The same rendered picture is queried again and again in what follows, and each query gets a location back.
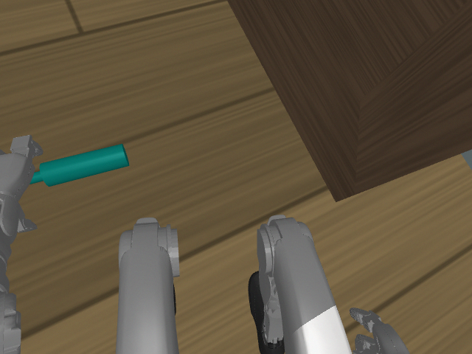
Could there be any right robot foot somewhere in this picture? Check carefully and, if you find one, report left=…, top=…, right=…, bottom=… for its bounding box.
left=249, top=271, right=285, bottom=354

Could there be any left robot hand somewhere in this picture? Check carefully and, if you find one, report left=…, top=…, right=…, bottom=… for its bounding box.
left=0, top=135, right=43, bottom=232

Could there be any left robot arm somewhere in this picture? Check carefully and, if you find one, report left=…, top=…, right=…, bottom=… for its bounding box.
left=0, top=194, right=21, bottom=354

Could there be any right robot hand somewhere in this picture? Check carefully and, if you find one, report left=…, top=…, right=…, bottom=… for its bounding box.
left=350, top=308, right=410, bottom=354

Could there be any bottle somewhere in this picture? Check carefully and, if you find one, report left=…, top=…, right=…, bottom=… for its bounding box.
left=30, top=144, right=129, bottom=187

